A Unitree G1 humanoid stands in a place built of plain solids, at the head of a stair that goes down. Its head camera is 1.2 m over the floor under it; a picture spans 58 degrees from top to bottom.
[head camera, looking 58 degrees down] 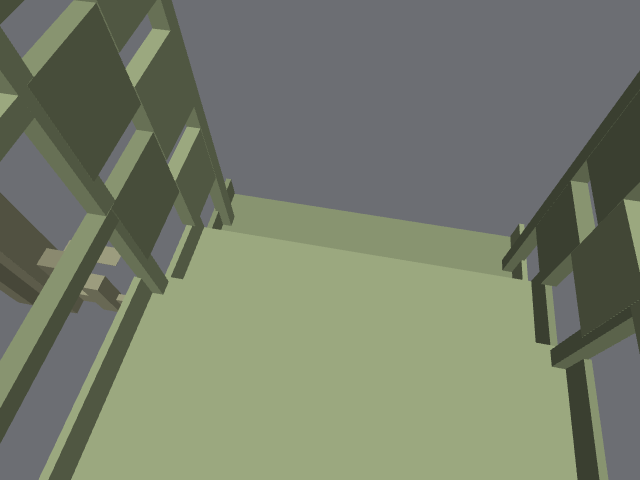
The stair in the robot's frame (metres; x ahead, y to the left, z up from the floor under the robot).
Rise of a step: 0.17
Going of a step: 0.30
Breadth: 1.25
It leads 11 degrees to the right of straight ahead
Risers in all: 3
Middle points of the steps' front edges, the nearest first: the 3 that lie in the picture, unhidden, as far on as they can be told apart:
0.51 -0.10 0.00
0.80 -0.15 -0.17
1.10 -0.21 -0.34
